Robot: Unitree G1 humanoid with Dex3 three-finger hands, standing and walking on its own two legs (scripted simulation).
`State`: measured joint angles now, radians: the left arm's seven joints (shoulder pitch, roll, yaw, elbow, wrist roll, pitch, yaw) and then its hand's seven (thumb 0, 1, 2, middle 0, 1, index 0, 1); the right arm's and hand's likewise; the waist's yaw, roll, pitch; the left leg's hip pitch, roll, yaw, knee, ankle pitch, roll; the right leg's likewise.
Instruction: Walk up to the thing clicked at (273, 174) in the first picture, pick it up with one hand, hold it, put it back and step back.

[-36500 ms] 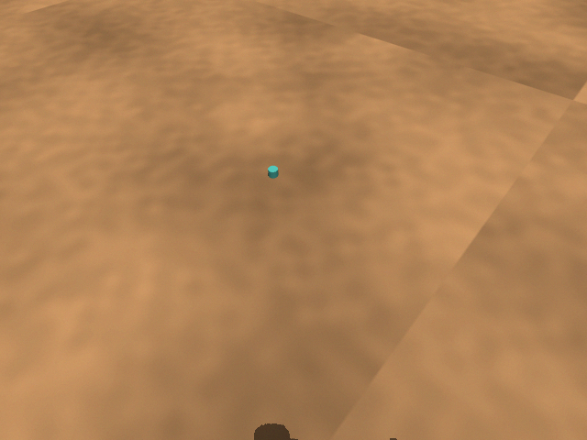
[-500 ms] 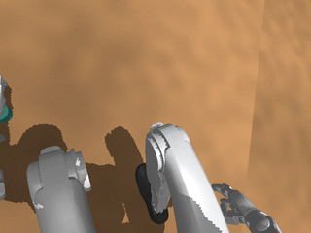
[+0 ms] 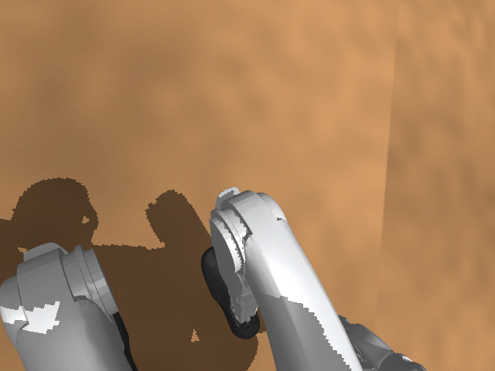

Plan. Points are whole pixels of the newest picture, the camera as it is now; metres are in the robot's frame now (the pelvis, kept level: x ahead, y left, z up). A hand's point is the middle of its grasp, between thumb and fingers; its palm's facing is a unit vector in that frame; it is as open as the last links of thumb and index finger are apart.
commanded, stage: rest palm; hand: left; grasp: from above
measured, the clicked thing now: out of the picture +0.43 +0.33 -0.28
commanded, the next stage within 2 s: close in 0.72 s
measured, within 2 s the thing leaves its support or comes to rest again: neither
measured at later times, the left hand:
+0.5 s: hand out of the picture +0.43 +0.32 -0.25, palm faces -0.39 -0.14 -0.91, open 14.0 cm
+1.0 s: hand out of the picture +0.41 +0.32 -0.25, palm faces -0.41 -0.16 -0.90, open 13.4 cm
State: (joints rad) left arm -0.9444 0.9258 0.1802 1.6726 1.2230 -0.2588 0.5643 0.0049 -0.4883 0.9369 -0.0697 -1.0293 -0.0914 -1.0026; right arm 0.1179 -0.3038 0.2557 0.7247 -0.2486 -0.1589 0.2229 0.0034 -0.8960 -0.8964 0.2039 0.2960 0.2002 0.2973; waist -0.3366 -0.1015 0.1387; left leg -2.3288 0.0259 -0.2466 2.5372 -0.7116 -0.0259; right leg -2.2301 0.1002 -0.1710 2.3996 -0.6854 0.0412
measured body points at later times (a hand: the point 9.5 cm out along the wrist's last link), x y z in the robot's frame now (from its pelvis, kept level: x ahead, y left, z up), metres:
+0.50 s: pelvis +0.00 +0.01 +0.00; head +0.26 +0.14 +0.34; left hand +0.44 +0.32 -0.20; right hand +0.08 -0.25 -0.07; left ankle +0.07 +0.13 -0.27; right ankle +0.11 -0.11 -0.27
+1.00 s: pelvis -0.01 +0.01 +0.00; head +0.25 +0.14 +0.34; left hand +0.43 +0.32 -0.20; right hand +0.06 -0.25 -0.06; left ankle +0.07 +0.13 -0.27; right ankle +0.11 -0.11 -0.27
